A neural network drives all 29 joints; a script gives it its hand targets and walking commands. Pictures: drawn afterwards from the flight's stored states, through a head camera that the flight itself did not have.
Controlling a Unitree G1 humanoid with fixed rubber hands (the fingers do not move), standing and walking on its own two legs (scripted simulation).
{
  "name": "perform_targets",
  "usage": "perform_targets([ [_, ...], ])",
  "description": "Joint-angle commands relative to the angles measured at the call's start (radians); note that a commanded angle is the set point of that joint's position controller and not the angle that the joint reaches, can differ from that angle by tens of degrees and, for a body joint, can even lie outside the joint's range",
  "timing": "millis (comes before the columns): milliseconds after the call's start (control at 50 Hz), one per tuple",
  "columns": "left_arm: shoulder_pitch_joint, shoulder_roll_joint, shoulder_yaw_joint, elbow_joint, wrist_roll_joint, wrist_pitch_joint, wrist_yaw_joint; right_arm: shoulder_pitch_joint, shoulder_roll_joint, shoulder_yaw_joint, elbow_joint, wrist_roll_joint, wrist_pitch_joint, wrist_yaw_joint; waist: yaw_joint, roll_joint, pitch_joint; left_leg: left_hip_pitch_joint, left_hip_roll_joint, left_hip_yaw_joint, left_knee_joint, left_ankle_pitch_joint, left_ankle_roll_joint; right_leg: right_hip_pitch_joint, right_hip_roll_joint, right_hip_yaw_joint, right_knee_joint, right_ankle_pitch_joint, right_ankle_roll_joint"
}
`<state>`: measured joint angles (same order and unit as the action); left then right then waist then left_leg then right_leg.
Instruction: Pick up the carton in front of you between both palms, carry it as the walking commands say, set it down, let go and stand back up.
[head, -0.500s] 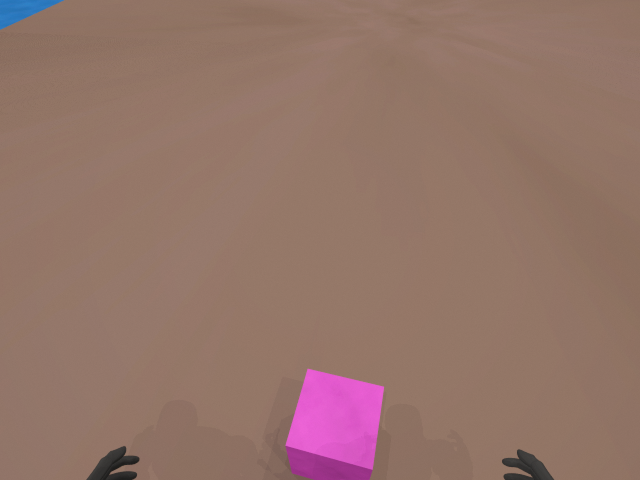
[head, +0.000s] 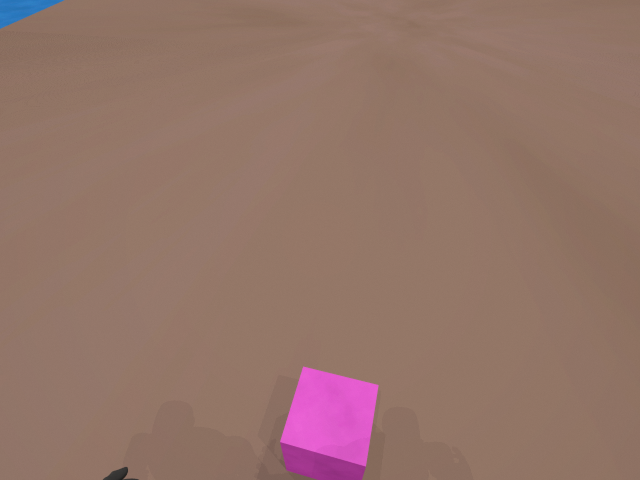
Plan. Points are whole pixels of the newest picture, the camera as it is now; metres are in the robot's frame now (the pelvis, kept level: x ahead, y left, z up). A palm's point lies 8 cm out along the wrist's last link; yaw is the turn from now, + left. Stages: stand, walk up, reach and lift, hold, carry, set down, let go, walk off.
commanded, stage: stand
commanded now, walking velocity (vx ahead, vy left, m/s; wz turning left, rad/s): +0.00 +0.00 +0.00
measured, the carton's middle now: (330, 429) +0.42 -0.01 -0.65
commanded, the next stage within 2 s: none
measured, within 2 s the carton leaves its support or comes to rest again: neither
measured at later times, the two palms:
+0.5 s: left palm out of the picture +0.07 +0.29 -0.10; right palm out of the picture +0.06 -0.29 -0.11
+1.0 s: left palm out of the picture +0.07 +0.30 -0.10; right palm out of the picture +0.05 -0.29 -0.11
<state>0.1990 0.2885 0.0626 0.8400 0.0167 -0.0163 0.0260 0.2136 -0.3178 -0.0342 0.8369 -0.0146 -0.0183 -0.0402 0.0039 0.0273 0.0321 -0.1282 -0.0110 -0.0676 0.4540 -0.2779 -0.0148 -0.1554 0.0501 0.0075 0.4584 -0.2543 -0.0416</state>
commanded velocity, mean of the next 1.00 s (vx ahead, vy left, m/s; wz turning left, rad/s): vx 0.00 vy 0.00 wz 0.00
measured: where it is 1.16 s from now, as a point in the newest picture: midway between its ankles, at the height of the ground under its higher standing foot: outside the picture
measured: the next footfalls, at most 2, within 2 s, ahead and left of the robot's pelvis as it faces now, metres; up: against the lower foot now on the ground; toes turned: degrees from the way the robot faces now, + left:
none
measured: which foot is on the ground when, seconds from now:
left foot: down 0.00-1.00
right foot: down 0.00-1.00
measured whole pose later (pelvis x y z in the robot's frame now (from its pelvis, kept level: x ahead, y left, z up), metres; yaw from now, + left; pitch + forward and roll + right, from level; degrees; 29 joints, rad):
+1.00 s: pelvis -0.02 +0.00 +0.01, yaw -1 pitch -3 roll +0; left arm 0.16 0.33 0.04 0.98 0.00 -0.02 0.02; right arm 0.19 -0.35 -0.02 0.98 0.00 -0.03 -0.04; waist 0.00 0.02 0.04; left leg -0.11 -0.01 -0.06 0.37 -0.20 -0.01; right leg -0.14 0.04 0.02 0.37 -0.18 -0.03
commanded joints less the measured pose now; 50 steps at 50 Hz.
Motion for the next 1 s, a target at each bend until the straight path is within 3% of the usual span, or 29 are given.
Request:
perform_targets([
  [0,-0.023,0.150,0.032,-0.043,-0.002,-0.013,0.003,-0.014,-0.133,-0.027,-0.041,0.001,-0.013,-0.004,0.000,-0.027,-0.012,-0.027,0.088,-0.068,-0.065,0.164,0.018,0.002,-0.132,0.122,-0.094,0.173,0.024],
  [460,-0.041,0.179,0.018,0.057,-0.013,-0.014,0.000,-0.017,-0.162,-0.016,0.060,0.008,-0.015,-0.001,-0.001,-0.027,0.010,-0.031,0.102,-0.077,-0.122,0.113,0.020,0.006,-0.144,0.138,-0.149,0.090,0.023],
  [980,-0.057,0.198,0.006,0.100,-0.019,-0.017,0.000,-0.034,-0.181,-0.012,0.100,0.014,-0.019,0.001,0.000,-0.027,0.000,-0.015,0.115,-0.074,-0.152,0.126,0.019,0.015,-0.151,0.142,-0.164,0.120,0.023],
])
